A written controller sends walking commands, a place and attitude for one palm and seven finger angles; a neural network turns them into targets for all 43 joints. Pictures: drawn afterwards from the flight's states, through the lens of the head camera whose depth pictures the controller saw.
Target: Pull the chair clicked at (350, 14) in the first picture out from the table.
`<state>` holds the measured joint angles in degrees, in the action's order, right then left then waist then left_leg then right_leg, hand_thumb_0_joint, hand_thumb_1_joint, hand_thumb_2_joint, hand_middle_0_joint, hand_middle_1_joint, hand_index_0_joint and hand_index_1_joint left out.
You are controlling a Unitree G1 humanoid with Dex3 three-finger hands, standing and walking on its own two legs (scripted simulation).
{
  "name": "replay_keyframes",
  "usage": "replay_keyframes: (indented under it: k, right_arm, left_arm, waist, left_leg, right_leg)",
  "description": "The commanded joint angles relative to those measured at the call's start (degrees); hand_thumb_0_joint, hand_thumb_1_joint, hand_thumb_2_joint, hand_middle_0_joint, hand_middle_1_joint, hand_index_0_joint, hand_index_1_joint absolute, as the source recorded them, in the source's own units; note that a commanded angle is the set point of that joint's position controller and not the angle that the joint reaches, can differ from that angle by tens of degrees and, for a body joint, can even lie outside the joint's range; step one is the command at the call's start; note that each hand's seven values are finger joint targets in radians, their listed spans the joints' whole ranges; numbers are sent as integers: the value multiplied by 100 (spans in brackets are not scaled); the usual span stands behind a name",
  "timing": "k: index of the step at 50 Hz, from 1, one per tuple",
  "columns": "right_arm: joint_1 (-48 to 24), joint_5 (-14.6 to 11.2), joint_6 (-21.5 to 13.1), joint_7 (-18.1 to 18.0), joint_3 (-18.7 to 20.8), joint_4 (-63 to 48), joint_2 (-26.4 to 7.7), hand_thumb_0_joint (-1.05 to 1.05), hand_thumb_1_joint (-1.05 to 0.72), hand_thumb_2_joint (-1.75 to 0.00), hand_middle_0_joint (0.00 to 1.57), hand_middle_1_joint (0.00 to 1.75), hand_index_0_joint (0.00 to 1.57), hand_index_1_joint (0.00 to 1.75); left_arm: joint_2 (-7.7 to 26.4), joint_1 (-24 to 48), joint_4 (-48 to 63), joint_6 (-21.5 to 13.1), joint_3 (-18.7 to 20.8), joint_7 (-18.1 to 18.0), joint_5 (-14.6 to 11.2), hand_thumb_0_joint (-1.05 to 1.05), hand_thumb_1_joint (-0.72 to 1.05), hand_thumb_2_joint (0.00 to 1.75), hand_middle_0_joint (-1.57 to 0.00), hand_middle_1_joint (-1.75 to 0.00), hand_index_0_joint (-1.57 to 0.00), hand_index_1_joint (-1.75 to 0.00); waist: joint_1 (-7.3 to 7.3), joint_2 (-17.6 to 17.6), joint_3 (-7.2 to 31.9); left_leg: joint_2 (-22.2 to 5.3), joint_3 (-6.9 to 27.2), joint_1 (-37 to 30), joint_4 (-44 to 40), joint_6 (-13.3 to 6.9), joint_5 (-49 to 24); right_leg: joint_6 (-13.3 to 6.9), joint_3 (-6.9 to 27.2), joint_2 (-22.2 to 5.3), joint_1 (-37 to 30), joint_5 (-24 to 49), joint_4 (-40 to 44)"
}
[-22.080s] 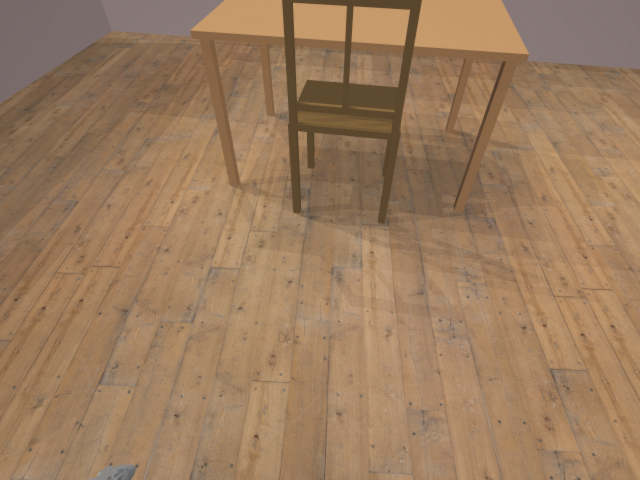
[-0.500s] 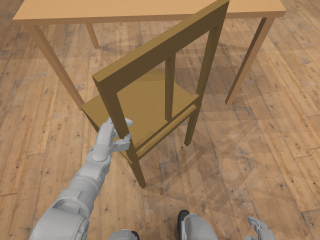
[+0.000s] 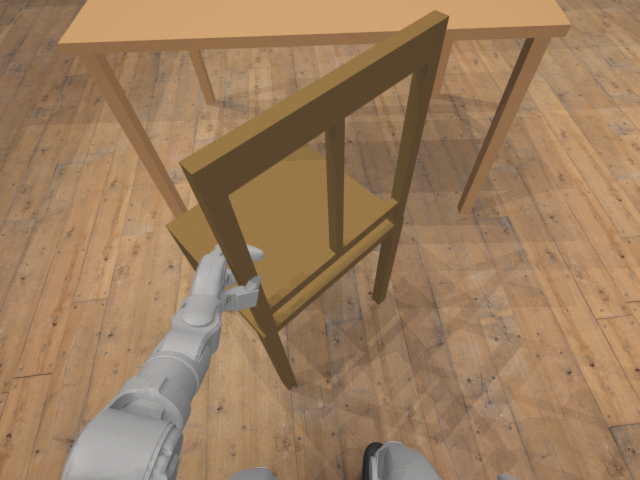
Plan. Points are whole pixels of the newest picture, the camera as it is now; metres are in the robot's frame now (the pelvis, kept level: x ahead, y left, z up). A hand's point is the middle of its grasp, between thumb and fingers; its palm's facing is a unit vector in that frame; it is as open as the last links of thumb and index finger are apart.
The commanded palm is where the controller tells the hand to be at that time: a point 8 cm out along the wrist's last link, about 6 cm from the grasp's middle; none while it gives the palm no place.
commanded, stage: step backward, pulling the chair out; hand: left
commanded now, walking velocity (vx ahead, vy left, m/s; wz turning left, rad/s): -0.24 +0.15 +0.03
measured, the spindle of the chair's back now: (335, 196) +0.54 -0.02 -0.04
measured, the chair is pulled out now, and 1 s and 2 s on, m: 0.41 0.46 0.46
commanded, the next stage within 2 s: stop walking, hand still on the chair in 0.28 s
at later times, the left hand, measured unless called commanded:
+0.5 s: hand (245, 321) +0.32 +0.11 -0.05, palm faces -0.08 -0.96 -0.27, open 6.3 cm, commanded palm +0.31 +0.16 -0.02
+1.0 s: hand (242, 320) +0.32 +0.12 -0.04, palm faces -0.14 -0.96 -0.24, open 6.3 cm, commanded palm +0.31 +0.17 -0.02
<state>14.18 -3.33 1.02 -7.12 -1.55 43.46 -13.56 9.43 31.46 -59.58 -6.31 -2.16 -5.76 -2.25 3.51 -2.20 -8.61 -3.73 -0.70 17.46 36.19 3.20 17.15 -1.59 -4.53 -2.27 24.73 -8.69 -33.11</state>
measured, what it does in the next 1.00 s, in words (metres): stands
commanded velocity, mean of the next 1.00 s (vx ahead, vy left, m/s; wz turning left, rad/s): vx -0.09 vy -0.01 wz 0.00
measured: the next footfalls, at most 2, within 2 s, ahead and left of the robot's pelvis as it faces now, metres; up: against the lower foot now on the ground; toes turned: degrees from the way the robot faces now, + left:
none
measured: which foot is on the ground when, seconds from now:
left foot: down 0.00-1.00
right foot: down 0.00-1.00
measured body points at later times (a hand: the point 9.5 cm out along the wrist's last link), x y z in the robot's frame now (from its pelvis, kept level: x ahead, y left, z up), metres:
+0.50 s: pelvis -0.02 +0.00 +0.00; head +0.03 -0.03 +0.45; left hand +0.32 +0.16 -0.03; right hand +0.07 -0.24 -0.14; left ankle -0.01 +0.16 -0.72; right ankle +0.09 -0.11 -0.72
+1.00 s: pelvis +0.04 +0.02 +0.01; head +0.06 +0.00 +0.46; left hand +0.32 +0.17 -0.03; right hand +0.17 -0.23 -0.10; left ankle -0.01 +0.16 -0.72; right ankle +0.09 -0.11 -0.72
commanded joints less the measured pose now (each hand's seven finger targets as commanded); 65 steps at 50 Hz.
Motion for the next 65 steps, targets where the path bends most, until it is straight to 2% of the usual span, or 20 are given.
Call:
replay_keyframes:
  k: [1, 4, 8, 12, 15, 17, 18, 19, 20, 21, 23, 25, 28, 31, 39, 45, 46, 50, 61, 65]
  right_arm:
    - [236, -57, -235, -57, 332, -460, -866, 0, -90, -90, 20, 30, 20, 30]
    - [145, -54, -187, -70, 267, -556, -803, 0, -90, -90, 20, 30, 20, 30]
    - [-168, -22, -133, -102, 214, -845, -783, 0, -90, -90, 20, 30, 20, 30]
    - [-185, -12, -127, -130, 218, -957, -776, 0, -90, -90, 20, 30, 20, 30]
    - [-93, -10, -170, -156, 237, -882, -784, 0, -90, -90, 20, 30, 20, 30]
    - [-88, -6, -194, -158, 242, -850, -798, 0, -90, -90, 20, 30, 20, 30]
    - [-99, 0, -200, -140, 227, -864, -779, 0, -90, -90, 20, 30, 20, 30]
    - [-28, -19, -218, -125, 236, -852, -761, 0, -90, -90, 20, 30, 20, 30]
    - [-70, 59, -208, -59, 277, -1070, -638, 0, -90, -90, 20, 30, 20, 30]
    - [-99, 53, -209, -64, 259, -1051, -636, 0, -90, -90, 20, 30, 20, 30]
    - [-75, 63, -228, -53, 239, -1037, -574, 0, -90, -90, 20, 30, 20, 30]
    - [-158, 93, -236, -44, 185, -1072, -519, 0, -90, -90, 20, 30, 20, 30]
    - [-307, 111, -250, -83, 165, -1126, -555, 0, -90, -90, 20, 30, 20, 30]
    - [-367, 80, -217, -97, 171, -1164, -581, 0, -90, -90, 20, 30, 20, 30]
    - [-423, 123, -137, -99, 214, -1189, -582, 0, -90, -90, 20, 30, 20, 30]
    - [-493, 140, -52, -70, 232, -1259, -577, 0, -90, -90, 20, 30, 20, 30]
    - [-505, 140, -45, -78, 249, -1257, -615, 0, -90, -90, 20, 30, 20, 30]
    - [-566, 169, 12, -38, 234, -1343, -575, 0, -90, -90, 20, 30, 20, 30]
    - [-661, 183, 90, -25, 208, -1413, -544, 0, -90, -90, 20, 30, 20, 30]
    - [-652, 177, 110, -15, 207, -1421, -522, 0, -90, -90, 20, 30, 20, 30]
  left_arm:
    - [1046, 1629, 888, -260, 316, 58, -73, 0, 90, 90, -50, -145, -50, -145]
    - [894, 1777, 1107, -201, 269, 30, -74, 0, 90, 90, -50, -145, -50, -145]
    - [757, 1706, 1431, -236, 188, 9, -56, 0, 90, 90, -50, -145, -50, -145]
    - [745, 1756, 1576, -259, 180, -15, -26, 0, 90, 90, -50, -145, -50, -145]
    - [794, 1768, 1521, -310, 185, -25, -19, 0, 90, 90, -50, -145, -50, -145]
    - [905, 1714, 1447, -307, 209, -23, -4, 0, 90, 90, -50, -145, -50, -145]
    - [894, 1643, 1420, -306, 183, -22, 8, 0, 90, 90, -50, -145, -50, -145]
    - [928, 1554, 1375, -308, 210, -42, 7, 0, 90, 90, -50, -145, -50, -145]
    - [865, 1042, 2330, -379, 258, -50, 70, 0, 90, 90, -50, -145, -50, -145]
    - [986, 876, 2455, -341, 376, -73, 63, 0, 90, 90, -50, -145, -50, -145]
    - [960, 712, 2594, -250, 400, -100, 80, 0, 90, 90, -50, -145, -50, -145]
    - [906, 649, 2886, -174, 384, -118, 110, 0, 90, 90, -50, -145, -50, -145]
    - [863, 332, 3092, -122, 382, -152, 138, 0, 90, 90, -50, -145, -50, -145]
    - [818, 157, 3270, -53, 296, -159, 140, 0, 90, 90, -50, -145, -50, -145]
    - [614, -521, 3582, 53, 122, -118, 125, 0, 90, 90, -50, -145, -50, -145]
    - [481, -843, 3787, 96, -13, -59, 91, 0, 90, 90, -50, -145, -50, -145]
    - [555, -866, 3873, 89, 18, -65, 91, 0, 90, 90, -50, -145, -50, -145]
    - [480, -1006, 3982, 92, -21, -59, 102, 0, 90, 90, -50, -145, -50, -145]
    - [471, -1249, 4089, 83, -52, -92, 93, 0, 90, 90, -50, -145, -50, -145]
    - [458, -1219, 4156, 67, -42, -102, 89, 0, 90, 90, -50, -145, -50, -145]
  waist:
    - [-193, 738, 2789]
    - [-176, 931, 2837]
    - [-296, 66, 2519]
    - [-351, -19, 2331]
    - [-324, 98, 2351]
    - [-335, -47, 2130]
    - [-356, -100, 1944]
    - [-378, 158, 1813]
    - [-373, 495, 2009]
    - [-353, 853, 2047]
    - [-312, 1161, 2280]
    - [-259, 1066, 2429]
    - [-286, 386, 2416]
    - [-276, 221, 2273]
    - [-231, 234, 2313]
    - [-205, 357, 2306]
    - [-199, 179, 2278]
    - [-224, 300, 2224]
    - [-241, 176, 2086]
    - [-247, 333, 2184]
  left_leg:
    - [2, 233, -409, 163, -156, 450]
    - [-109, 227, -601, -450, -255, 9]
    - [-544, 470, -260, -1299, -456, -199]
    - [-736, 479, 60, -1469, -524, -41]
    - [-700, 315, -171, -1211, -453, -653]
    - [-647, 285, 42, -1206, -421, -291]
    - [-599, 295, 315, -1222, -432, 275]
    - [-475, 259, 396, -1073, -429, 701]
    - [-323, 307, 213, -962, -441, 1012]
    - [-152, 190, -26, -796, -424, 1019]
    - [28, 12, -439, -544, -404, 803]
    - [-17, 70, -653, -759, -425, 534]
    - [-244, 261, -579, -1355, -477, 163]
    - [-282, 192, -580, -1491, -463, 85]
    - [-336, 149, -838, -1467, -335, -1308]
    - [-351, 125, -1018, -1432, -273, -1839]
    - [-350, 135, -1045, -1466, -260, -1956]
    - [-354, 148, -1036, -1473, -257, -1984]
    - [-307, 144, -949, -1573, -283, -1602]
    - [-302, 118, -1019, -1515, -300, -1495]
  right_leg:
    - [-423, 1370, -1630, -1652, 1697, 1122]
    - [-176, 1113, -1408, -1499, 295, 1217]
    - [167, 748, -748, -1345, -899, 820]
    - [170, 683, -538, -1296, -985, 357]
    - [119, 737, -592, -1239, -156, 350]
    - [96, 792, -622, -1117, -464, 391]
    - [65, 887, -652, -1024, -990, 458]
    - [21, 1055, -707, -867, -1395, 704]
    - [-31, 1288, -815, -958, -1736, 1144]
    - [-97, 1372, -892, -881, -1918, 1469]
    - [-136, 1465, -1085, -904, -2101, 1831]
    - [-102, 1302, -1026, -1118, -1861, 1794]
    - [67, 1006, -656, -1488, -1171, 1317]
    - [82, 965, -585, -1550, -991, 1300]
    - [-67, 818, -595, -2063, 1209, 827]
    - [-115, 761, -609, -2180, 2074, 641]
    - [-124, 755, -605, -2188, 2178, 622]
    - [-120, 741, -592, -2196, 2124, 581]
    - [-100, 726, -593, -2175, 1626, 720]
    - [-117, 778, -618, -2208, 1579, 760]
